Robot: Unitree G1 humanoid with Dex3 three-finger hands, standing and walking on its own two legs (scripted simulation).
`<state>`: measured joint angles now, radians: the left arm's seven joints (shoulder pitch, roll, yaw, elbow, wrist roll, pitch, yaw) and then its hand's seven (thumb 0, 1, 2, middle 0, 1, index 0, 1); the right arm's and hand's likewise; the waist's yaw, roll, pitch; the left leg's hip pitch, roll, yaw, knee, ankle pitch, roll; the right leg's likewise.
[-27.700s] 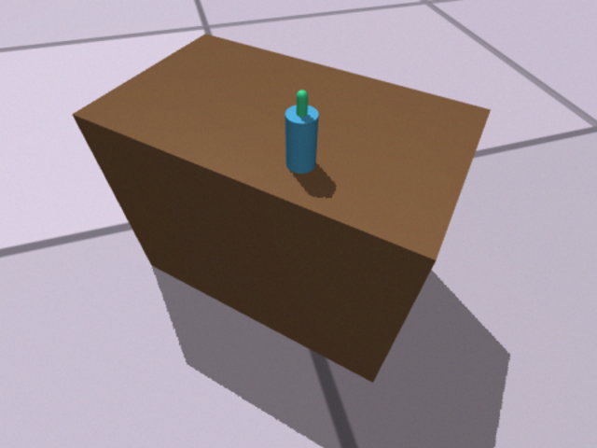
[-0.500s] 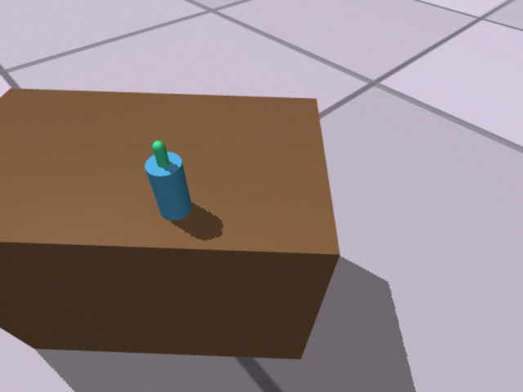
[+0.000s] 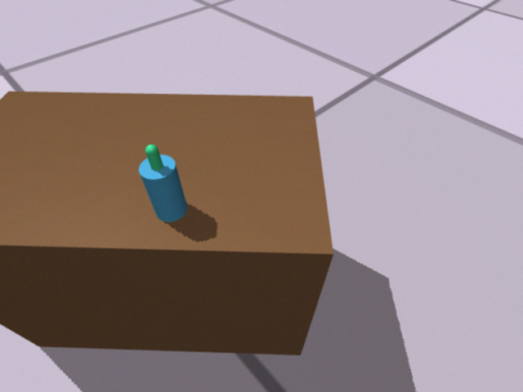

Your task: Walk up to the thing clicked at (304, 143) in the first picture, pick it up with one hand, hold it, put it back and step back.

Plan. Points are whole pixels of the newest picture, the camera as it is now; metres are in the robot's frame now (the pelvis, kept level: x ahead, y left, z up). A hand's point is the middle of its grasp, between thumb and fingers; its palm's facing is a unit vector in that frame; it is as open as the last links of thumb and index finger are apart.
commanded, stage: stand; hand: left
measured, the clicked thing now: (162, 181) +0.50 +0.21 +0.01
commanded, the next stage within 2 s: step back in 1.60 s
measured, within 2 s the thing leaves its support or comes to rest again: neither
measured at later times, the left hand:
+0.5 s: hand out of the picture +0.09 +0.24 -0.15, palm faces -0.02 -0.94 -0.34, open 7.4 cm
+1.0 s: hand out of the picture +0.08 +0.24 -0.15, palm faces -0.03 -0.94 -0.34, open 7.4 cm
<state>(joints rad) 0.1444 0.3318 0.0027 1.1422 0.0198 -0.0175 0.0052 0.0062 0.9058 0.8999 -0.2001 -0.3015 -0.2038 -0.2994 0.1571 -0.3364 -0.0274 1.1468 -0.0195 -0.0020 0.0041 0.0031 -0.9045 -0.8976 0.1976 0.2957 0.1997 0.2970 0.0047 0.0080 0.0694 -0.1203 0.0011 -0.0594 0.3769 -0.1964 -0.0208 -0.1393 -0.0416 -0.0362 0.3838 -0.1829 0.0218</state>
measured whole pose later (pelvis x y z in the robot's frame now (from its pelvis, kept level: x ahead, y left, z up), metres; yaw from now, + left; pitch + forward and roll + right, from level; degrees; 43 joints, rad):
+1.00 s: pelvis +0.01 -0.01 +0.00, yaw -1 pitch -3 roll +0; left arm 0.12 0.34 0.00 1.15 0.01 -0.01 0.00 0.01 0.91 0.90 -0.20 -0.30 -0.20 -0.30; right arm 0.13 -0.34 -0.01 1.15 -0.01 0.00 0.00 0.00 -0.90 -0.90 0.20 0.30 0.20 0.30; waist 0.00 0.01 0.06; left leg -0.09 0.02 -0.05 0.32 -0.18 -0.03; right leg -0.11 -0.02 -0.03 0.33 -0.17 0.01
